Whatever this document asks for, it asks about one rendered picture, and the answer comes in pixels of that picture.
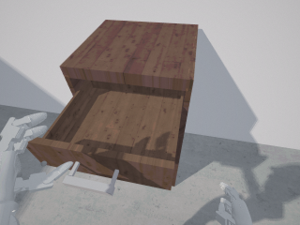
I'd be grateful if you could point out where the right robot hand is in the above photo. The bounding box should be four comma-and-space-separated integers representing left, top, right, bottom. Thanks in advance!
216, 182, 253, 225

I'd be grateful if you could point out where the left robot hand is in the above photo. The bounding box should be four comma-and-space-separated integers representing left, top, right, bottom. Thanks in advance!
0, 112, 73, 202

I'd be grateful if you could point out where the cabinet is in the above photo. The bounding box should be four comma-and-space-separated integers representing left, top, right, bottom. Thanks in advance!
60, 20, 199, 187

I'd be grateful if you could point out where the robot left forearm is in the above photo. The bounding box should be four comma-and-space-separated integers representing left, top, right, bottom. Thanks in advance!
0, 201, 20, 225

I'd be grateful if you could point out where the handle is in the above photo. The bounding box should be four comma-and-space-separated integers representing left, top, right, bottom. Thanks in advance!
62, 161, 119, 196

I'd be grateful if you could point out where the drawer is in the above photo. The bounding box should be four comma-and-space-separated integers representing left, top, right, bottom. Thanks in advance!
26, 80, 185, 190

